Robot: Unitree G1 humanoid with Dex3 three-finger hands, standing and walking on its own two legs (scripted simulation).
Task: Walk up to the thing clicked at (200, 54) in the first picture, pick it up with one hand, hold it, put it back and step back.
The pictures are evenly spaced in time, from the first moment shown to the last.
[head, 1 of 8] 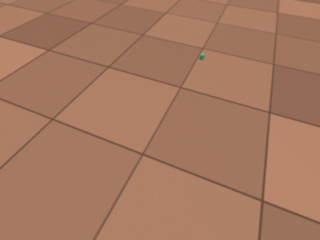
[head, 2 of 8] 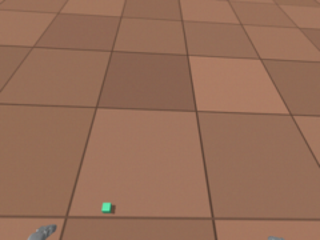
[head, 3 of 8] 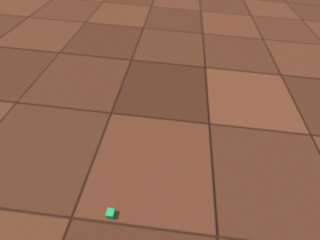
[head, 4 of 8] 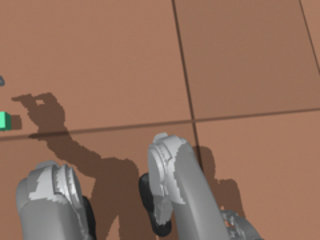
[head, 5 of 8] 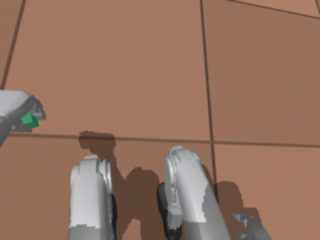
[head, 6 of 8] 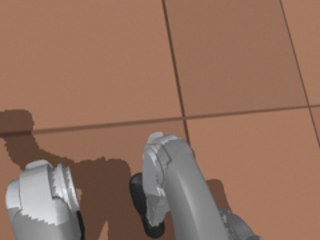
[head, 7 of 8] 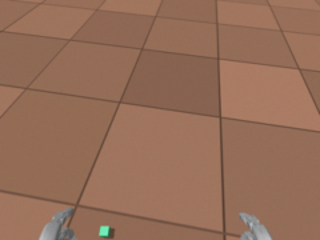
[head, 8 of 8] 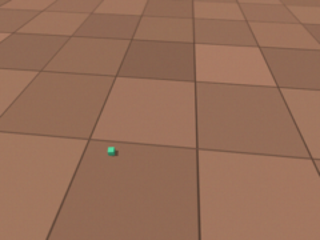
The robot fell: no
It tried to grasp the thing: yes
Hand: left
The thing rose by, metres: 0.67
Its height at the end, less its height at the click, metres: +0.00
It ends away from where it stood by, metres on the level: 0.15
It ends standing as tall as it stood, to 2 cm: yes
